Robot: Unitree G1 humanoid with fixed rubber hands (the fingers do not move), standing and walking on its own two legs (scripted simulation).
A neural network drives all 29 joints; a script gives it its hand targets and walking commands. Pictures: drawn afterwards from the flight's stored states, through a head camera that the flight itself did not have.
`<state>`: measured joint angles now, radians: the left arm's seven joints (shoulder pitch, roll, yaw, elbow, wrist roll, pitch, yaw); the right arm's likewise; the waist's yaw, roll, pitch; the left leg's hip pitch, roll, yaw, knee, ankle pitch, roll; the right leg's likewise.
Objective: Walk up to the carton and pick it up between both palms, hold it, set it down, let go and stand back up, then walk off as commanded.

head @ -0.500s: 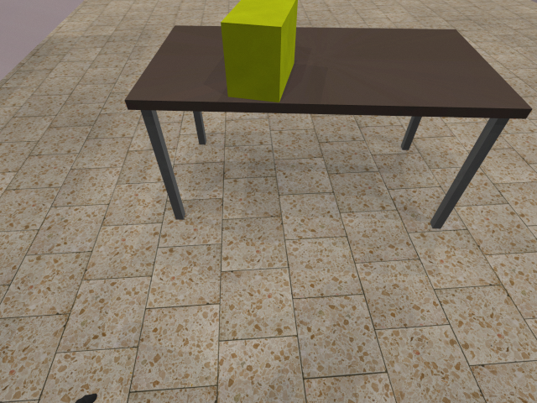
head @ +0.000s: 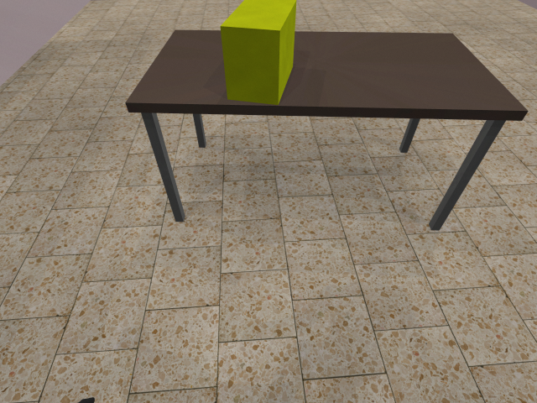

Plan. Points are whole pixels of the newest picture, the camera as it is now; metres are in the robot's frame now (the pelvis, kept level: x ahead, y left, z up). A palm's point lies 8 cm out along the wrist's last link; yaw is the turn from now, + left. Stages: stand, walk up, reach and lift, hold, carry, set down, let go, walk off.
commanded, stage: stand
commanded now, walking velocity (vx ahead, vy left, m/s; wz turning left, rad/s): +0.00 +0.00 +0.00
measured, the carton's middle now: (262, 49) +1.23 +0.05 +0.02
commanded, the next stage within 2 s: none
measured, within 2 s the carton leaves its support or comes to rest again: neither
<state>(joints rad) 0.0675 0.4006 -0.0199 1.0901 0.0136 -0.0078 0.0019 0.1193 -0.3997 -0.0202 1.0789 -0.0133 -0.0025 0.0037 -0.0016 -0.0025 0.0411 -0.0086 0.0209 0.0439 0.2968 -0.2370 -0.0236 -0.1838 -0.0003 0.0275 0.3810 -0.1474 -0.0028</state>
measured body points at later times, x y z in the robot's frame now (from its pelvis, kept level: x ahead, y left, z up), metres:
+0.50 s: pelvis +0.00 +0.00 +0.00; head +0.01 +0.00 +0.45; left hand +0.11 +0.32 -0.12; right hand +0.06 -0.32 -0.13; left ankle -0.05 +0.13 -0.75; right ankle +0.04 -0.12 -0.75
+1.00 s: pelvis +0.01 +0.01 +0.00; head +0.01 +0.00 +0.45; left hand +0.12 +0.32 -0.12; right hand +0.10 -0.31 -0.12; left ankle -0.05 +0.13 -0.75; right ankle +0.04 -0.12 -0.75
